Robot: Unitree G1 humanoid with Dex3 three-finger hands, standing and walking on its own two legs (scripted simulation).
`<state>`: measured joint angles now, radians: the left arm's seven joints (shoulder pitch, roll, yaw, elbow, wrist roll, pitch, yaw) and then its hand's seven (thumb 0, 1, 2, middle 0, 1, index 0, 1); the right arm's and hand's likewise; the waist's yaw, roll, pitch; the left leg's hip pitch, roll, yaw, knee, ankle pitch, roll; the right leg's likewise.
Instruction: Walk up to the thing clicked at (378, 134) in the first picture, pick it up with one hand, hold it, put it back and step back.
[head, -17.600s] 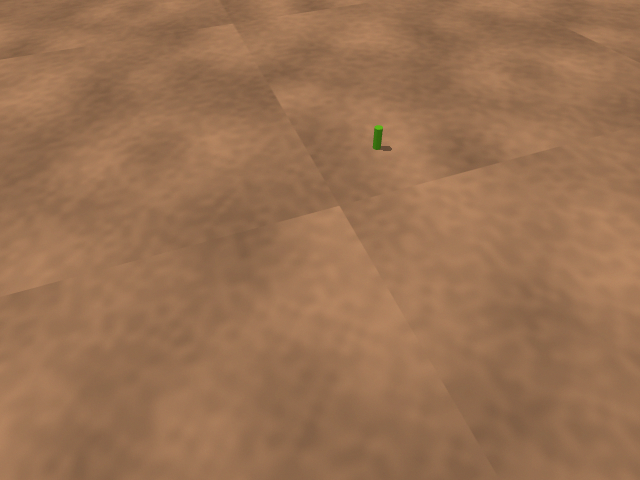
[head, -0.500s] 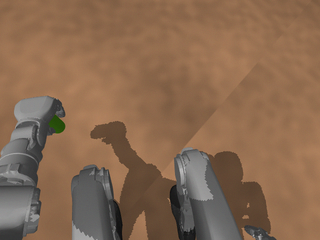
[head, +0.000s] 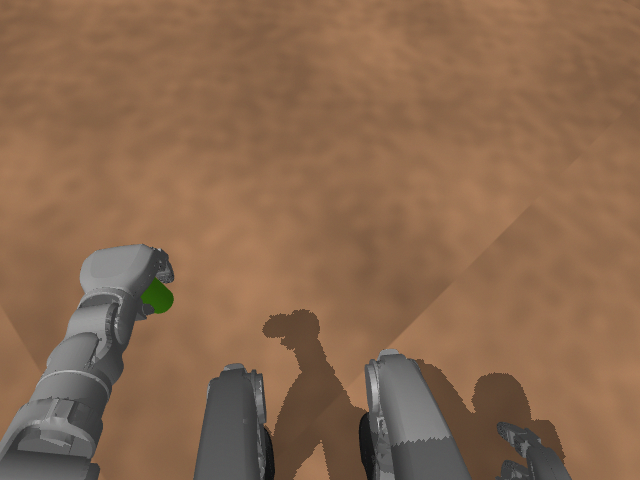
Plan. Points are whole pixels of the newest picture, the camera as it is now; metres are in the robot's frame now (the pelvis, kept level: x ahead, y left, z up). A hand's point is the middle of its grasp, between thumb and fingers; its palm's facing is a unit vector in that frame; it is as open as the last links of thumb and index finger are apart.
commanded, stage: lift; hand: left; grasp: from above
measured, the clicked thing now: (147, 290) +0.41 +0.24 -0.14
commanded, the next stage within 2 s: hold in 0.86 s
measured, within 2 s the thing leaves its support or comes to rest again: neither
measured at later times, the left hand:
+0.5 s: hand (91, 265) +0.37 +0.22 +0.06, palm faces -0.45 -0.08 -0.89, open 6.6 cm
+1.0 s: hand (65, 215) +0.38 +0.22 +0.14, palm faces -0.44 -0.08 -0.90, open 6.6 cm
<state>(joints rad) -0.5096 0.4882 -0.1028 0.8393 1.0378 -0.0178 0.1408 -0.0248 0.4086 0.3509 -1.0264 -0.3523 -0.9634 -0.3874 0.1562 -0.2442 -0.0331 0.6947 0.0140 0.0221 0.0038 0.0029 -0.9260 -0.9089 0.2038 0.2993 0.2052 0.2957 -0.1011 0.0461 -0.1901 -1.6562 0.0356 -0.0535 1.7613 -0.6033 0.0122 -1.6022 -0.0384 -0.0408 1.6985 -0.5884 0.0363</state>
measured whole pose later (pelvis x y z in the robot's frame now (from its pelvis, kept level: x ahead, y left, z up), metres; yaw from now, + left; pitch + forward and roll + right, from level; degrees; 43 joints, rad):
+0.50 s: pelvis +0.04 +0.00 +0.15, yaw +1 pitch +15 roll -2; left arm -0.38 0.39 -0.18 0.89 1.01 0.02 0.17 -0.04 0.39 0.39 -1.04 -0.35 -0.96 -0.41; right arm 0.25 -0.24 -0.03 0.74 0.03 0.01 -0.06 0.00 -0.93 -0.91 0.20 0.30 0.21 0.30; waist -0.08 0.03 -0.13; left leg -0.94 0.05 0.00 1.13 -0.47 0.00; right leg -0.91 -0.02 -0.02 1.08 -0.44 0.03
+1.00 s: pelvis +0.07 +0.00 +0.21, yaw +1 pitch +8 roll -1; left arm -0.33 0.36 -0.20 0.86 1.00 0.01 0.16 -0.03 0.39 0.38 -1.04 -0.35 -0.97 -0.39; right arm 0.26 -0.25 -0.05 0.72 0.04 0.04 -0.05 0.01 -0.92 -0.91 0.20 0.30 0.20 0.30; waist -0.05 0.03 -0.07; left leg -0.55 0.04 0.04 0.76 -0.35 0.00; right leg -0.55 -0.03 0.00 0.74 -0.33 0.03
